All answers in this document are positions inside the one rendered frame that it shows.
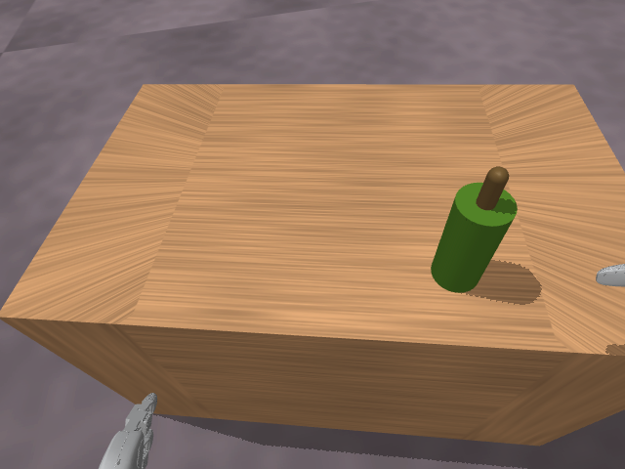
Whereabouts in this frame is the bottle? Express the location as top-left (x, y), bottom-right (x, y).
top-left (431, 167), bottom-right (518, 293)

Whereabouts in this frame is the left robot hand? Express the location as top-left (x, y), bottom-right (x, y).
top-left (99, 393), bottom-right (157, 469)

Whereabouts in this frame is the right robot hand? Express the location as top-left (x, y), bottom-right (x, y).
top-left (596, 264), bottom-right (625, 286)

